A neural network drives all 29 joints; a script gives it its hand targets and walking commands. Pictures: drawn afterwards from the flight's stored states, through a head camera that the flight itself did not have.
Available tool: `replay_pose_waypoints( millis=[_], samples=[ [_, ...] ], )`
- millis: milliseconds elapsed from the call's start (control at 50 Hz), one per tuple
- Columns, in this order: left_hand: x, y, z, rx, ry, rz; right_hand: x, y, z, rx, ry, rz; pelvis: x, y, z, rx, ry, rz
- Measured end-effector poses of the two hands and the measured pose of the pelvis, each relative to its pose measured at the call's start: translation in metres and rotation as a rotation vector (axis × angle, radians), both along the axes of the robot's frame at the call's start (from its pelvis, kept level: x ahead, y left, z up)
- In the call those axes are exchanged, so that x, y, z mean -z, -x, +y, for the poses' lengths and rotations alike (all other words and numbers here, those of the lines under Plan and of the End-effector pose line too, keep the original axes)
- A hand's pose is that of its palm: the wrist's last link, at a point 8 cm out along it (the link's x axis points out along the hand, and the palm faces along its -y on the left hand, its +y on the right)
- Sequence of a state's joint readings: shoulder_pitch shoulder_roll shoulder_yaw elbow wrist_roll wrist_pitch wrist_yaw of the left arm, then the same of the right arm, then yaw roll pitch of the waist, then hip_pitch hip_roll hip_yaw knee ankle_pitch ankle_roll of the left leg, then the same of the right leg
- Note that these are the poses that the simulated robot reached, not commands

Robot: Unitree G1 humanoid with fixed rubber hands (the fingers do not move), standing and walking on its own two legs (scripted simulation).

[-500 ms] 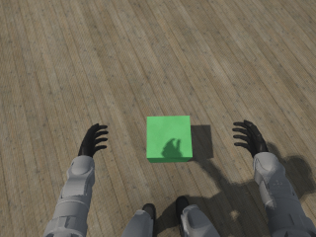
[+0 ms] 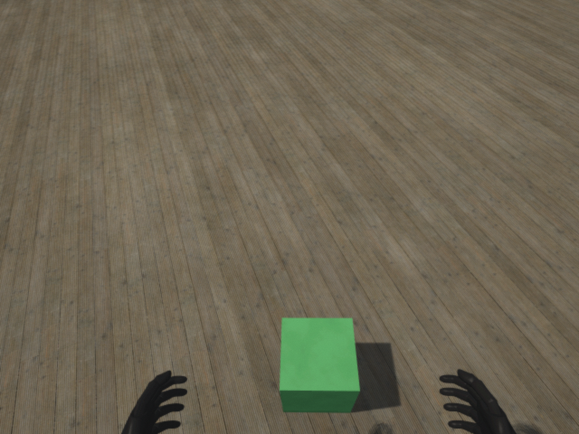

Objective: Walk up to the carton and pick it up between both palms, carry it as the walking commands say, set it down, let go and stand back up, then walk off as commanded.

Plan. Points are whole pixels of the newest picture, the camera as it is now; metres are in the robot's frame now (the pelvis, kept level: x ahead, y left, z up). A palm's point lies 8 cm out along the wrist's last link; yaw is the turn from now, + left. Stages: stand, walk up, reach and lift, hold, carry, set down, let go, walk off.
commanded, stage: let go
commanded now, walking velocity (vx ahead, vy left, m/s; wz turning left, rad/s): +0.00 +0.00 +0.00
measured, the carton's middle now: (316, 366) +0.43 -0.03 -0.65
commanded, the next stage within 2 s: stand in 0.32 s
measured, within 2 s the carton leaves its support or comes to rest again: neither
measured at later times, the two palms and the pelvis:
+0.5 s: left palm out of the picture +0.14 +0.28 -0.08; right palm out of the picture +0.15 -0.28 -0.08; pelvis +0.01 +0.00 -0.01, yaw +0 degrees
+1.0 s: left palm out of the picture +0.15 +0.29 -0.09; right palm out of the picture +0.15 -0.30 -0.09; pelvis +0.02 +0.00 +0.00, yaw +1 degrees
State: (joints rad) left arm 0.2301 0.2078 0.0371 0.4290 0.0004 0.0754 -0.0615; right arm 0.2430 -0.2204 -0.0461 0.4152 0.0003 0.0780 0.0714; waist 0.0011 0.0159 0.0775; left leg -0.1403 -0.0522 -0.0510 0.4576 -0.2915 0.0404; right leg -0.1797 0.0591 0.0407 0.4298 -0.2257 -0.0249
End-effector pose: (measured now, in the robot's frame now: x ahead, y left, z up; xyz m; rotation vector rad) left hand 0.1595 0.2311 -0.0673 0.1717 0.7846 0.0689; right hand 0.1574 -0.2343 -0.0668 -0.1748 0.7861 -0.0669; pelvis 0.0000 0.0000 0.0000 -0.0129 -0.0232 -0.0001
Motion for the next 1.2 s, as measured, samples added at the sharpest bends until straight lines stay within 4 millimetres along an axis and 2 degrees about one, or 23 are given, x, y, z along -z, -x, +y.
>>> replay_pose_waypoints(
  millis=[180,320,360,500,600,760,900,1200],
  samples=[
    [-0.002,0.002,0.000,0.002,-0.005,0.006,-0.003,-0.003,0.003,-0.006,-0.001,0.000,0.002,0.004,0.000,-0.004,-0.002,-0.082],
    [0.000,0.004,-0.002,-0.008,-0.003,0.007,-0.001,0.002,-0.002,0.006,0.014,0.024,0.003,0.005,-0.002,-0.002,-0.004,-0.087],
    [0.004,0.006,0.004,-0.014,-0.043,0.012,0.003,0.003,-0.008,0.011,0.049,0.028,0.004,0.004,-0.003,-0.004,-0.004,-0.059],
    [0.013,0.019,0.044,-0.054,-0.171,0.087,0.012,0.008,-0.042,0.032,0.160,0.063,0.005,-0.005,-0.004,-0.009,-0.003,0.005],
    [0.015,0.019,0.057,-0.067,-0.205,0.124,0.015,0.006,-0.054,0.037,0.191,0.095,0.004,-0.013,-0.004,-0.011,-0.005,0.019],
    [0.018,0.011,0.057,-0.071,-0.208,0.146,0.019,0.000,-0.056,0.031,0.200,0.125,0.002,-0.022,-0.004,-0.015,-0.006,0.018],
    [0.022,0.009,0.056,-0.074,-0.202,0.165,0.022,0.002,-0.058,0.036,0.204,0.150,0.001,-0.025,-0.004,-0.016,-0.006,0.013],
    [0.025,0.033,0.062,-0.091,-0.209,0.228,0.026,0.026,-0.067,0.047,0.220,0.216,-0.003,-0.017,-0.005,-0.019,-0.009,-0.003]
  ],
)
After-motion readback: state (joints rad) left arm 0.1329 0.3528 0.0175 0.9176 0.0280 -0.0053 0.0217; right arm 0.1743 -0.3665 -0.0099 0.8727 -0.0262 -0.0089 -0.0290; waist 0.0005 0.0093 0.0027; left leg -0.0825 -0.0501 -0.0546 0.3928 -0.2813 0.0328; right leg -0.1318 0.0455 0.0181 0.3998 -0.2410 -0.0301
